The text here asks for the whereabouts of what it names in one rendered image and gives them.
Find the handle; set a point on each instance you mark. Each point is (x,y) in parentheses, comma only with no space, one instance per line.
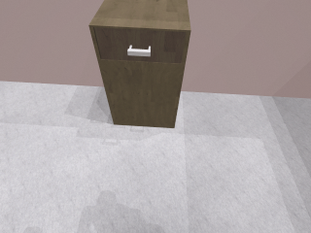
(138,52)

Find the drawer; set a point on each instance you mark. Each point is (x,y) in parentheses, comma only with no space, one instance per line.
(166,46)

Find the cabinet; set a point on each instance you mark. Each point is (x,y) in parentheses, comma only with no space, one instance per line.
(143,93)

